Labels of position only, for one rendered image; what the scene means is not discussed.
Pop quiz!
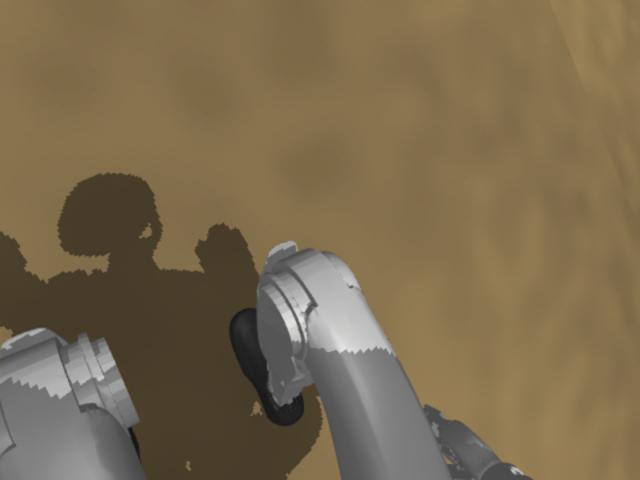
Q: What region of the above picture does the right robot hand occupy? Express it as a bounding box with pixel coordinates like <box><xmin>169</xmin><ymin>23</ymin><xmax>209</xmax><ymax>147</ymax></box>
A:
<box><xmin>423</xmin><ymin>404</ymin><xmax>502</xmax><ymax>480</ymax></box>

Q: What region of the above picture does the right robot arm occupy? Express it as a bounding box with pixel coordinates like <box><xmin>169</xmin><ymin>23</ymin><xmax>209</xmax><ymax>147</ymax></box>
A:
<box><xmin>480</xmin><ymin>462</ymin><xmax>533</xmax><ymax>480</ymax></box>

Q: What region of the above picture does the right robot foot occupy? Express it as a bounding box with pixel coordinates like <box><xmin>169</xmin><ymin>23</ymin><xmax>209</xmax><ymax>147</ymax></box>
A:
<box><xmin>229</xmin><ymin>308</ymin><xmax>304</xmax><ymax>426</ymax></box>

